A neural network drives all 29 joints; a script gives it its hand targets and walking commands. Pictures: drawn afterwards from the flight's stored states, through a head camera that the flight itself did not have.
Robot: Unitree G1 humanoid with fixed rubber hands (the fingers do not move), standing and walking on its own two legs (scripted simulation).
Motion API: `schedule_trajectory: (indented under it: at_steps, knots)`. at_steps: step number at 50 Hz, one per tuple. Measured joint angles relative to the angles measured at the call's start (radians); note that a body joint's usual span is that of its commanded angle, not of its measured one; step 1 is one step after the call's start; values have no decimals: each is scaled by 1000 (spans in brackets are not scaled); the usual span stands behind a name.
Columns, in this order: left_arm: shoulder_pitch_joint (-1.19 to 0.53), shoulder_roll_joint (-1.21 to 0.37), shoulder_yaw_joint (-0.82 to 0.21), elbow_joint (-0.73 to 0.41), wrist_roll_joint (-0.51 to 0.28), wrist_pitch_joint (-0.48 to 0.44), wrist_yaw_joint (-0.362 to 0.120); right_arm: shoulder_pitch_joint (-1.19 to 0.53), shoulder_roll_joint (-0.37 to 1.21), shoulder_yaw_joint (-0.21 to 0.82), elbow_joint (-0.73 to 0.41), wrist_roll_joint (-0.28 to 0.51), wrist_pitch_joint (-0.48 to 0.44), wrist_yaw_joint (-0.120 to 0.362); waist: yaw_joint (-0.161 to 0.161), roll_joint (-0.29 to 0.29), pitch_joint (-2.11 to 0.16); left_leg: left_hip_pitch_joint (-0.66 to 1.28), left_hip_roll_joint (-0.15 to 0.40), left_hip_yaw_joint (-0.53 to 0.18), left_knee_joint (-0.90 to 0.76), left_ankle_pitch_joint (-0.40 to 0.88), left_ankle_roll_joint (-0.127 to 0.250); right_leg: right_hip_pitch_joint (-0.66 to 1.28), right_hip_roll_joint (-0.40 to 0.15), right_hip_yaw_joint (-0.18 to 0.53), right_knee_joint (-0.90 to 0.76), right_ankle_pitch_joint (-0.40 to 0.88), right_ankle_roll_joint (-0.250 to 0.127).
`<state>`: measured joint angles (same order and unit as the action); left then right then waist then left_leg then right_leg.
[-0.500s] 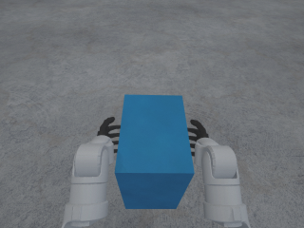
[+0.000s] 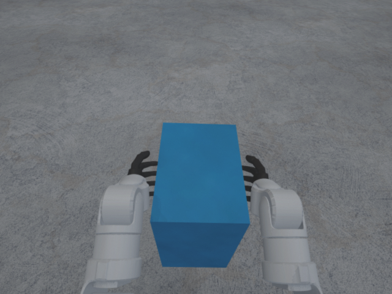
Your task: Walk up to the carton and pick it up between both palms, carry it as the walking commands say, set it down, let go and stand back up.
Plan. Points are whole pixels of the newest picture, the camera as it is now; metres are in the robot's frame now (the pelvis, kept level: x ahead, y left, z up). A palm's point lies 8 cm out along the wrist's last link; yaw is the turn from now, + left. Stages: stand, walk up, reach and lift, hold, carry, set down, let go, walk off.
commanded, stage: carry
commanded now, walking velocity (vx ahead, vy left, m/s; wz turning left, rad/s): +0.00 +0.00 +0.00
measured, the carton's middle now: (196, 200) +0.31 +0.00 +0.00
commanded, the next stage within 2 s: none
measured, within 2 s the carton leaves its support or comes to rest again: neither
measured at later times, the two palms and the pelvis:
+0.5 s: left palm (142, 182) +0.32 +0.12 +0.05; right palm (257, 187) +0.31 -0.13 +0.05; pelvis +0.02 +0.00 +0.00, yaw -1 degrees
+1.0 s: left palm (148, 181) +0.33 +0.11 +0.05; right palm (260, 187) +0.32 -0.14 +0.05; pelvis +0.02 -0.01 +0.00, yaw -1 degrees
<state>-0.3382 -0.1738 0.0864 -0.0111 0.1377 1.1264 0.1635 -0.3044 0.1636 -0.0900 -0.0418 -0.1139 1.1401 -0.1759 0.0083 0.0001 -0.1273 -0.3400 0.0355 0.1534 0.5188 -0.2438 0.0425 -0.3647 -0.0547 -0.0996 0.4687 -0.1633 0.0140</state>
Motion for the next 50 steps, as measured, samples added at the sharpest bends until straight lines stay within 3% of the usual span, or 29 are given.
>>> schedule_trajectory:
  at_steps: [17, 24, 50]
  knots:
    - [-2, -1, 23, 172, 34, -203, -19, -6, 2, -24, 181, -42, -207, 31, -7, -4, 5, 12, -1, 7, 10, -24, 2, 5, -2, 8, 17, -24, 5]
    - [20, 6, 7, 175, 26, -270, -16, 15, -4, -7, 187, -41, -276, 32, -11, -4, 17, 15, 2, 8, 19, -36, -1, 4, -1, 10, 32, -38, 4]
    - [44, 13, 0, 208, 16, -343, -13, 32, -8, 4, 223, -51, -349, 35, -14, -3, 29, 39, 13, 8, 26, -53, -15, 21, 9, 9, 53, -65, -7]
